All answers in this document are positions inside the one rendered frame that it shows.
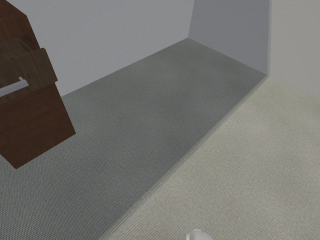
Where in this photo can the drawer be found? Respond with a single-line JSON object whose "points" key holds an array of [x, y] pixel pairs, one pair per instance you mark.
{"points": [[17, 59]]}

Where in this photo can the cabinet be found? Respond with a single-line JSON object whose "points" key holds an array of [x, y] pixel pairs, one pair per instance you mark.
{"points": [[33, 123]]}

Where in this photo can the robot right thigh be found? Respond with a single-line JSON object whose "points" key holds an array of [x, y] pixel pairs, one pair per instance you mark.
{"points": [[198, 235]]}

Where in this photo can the handle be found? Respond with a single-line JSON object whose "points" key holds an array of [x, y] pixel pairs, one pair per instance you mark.
{"points": [[13, 87]]}

